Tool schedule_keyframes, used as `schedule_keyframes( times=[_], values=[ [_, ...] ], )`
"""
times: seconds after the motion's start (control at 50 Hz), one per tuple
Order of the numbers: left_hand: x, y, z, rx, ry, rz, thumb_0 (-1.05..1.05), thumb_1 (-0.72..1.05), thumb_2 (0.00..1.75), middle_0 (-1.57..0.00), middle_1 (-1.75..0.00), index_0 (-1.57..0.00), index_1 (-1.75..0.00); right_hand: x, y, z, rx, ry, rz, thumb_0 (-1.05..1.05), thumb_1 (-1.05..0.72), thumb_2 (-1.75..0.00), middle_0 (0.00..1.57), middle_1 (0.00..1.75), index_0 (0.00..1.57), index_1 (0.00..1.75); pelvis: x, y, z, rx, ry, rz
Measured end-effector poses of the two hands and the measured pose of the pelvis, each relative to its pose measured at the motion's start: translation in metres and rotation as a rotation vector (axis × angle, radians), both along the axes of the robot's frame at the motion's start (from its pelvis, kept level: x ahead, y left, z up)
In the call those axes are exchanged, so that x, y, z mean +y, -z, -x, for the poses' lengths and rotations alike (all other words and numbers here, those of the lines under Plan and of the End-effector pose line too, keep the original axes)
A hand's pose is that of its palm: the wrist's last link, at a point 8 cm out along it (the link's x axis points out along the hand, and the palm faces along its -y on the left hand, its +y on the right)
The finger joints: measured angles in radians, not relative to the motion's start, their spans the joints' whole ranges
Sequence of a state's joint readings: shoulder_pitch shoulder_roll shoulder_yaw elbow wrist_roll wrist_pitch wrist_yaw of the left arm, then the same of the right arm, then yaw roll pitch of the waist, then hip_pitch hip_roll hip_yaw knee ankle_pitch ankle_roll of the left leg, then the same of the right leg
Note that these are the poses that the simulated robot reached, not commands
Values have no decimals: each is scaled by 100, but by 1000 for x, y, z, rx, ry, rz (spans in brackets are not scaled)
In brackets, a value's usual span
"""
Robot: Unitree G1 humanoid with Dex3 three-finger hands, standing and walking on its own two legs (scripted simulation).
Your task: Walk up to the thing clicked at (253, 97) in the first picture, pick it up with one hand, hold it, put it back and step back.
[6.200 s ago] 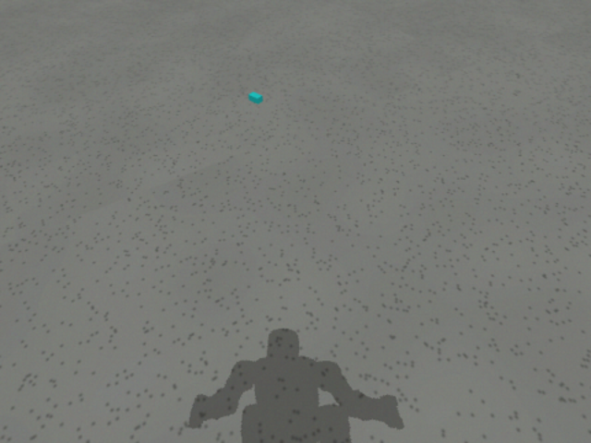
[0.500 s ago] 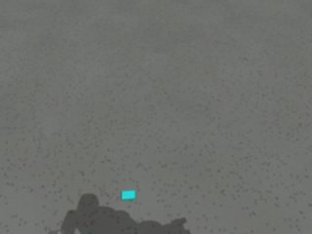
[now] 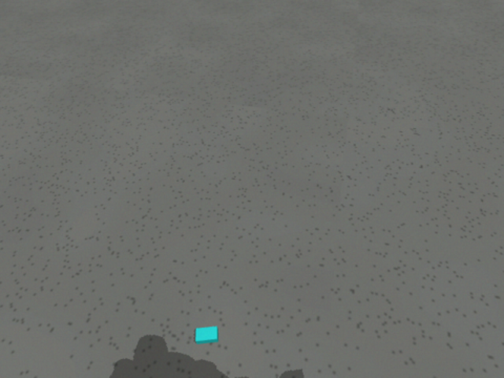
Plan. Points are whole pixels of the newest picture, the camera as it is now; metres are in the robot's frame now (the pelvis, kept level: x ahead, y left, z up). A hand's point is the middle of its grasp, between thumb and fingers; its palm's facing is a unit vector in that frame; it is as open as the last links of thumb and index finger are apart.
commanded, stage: walk up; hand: left
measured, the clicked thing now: (207, 335) +0.41 +0.22 -0.76
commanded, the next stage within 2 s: stand in 0.74 s
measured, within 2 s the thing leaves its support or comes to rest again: neither
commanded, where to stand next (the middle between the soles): +0.07 -0.01 m, yaw +3 degrees
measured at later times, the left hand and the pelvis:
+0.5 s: hand out of the picture +0.11 +0.26 -0.15, palm faces -0.02 -0.94 -0.33, open 7.4 cm; pelvis +0.01 +0.01 +0.00, yaw -1 degrees
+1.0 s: hand out of the picture +0.10 +0.26 -0.15, palm faces -0.02 -0.94 -0.35, open 7.4 cm; pelvis +0.01 +0.01 +0.00, yaw +0 degrees
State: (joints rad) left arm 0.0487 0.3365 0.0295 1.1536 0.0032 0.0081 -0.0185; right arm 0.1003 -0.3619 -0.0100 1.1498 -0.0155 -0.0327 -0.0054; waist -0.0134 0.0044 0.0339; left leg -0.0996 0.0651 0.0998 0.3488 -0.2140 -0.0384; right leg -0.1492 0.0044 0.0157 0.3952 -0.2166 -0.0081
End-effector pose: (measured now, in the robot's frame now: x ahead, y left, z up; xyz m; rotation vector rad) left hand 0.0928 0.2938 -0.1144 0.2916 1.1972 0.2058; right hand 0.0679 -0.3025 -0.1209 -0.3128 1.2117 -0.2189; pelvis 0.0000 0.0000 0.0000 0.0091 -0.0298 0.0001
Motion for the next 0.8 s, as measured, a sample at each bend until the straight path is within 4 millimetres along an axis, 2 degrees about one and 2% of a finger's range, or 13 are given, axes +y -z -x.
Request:
schedule_keyframes(
  times=[0.5,0.8],
  values=[
    [8,4,-7,23,12,1,0,91,90,-20,-30,-20,-30,13,-5,-16,-24,15,-3,0,-90,-90,20,30,20,30,9,-1,-10,2,19,3],
    [9,3,-5,29,22,-5,0,91,90,-20,-30,-20,-30,13,-4,-14,-7,26,-7,0,-91,-90,20,30,20,30,10,-2,-11,-1,18,6]
  ],
)
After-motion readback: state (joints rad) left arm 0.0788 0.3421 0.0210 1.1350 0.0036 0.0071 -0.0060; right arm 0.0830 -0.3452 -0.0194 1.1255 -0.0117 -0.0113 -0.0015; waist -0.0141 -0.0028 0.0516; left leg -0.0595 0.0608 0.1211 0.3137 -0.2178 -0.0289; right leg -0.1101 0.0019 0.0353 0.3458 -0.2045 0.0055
